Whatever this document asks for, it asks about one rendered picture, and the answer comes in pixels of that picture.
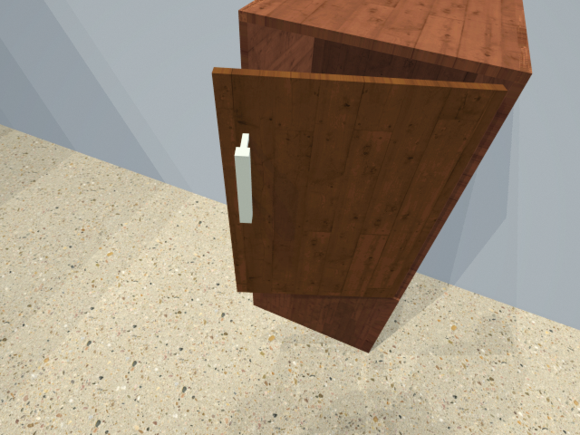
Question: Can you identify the handle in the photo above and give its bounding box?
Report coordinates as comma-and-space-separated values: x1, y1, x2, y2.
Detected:
235, 133, 253, 223

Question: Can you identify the cupboard door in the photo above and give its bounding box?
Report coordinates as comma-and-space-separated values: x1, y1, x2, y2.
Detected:
212, 67, 508, 298

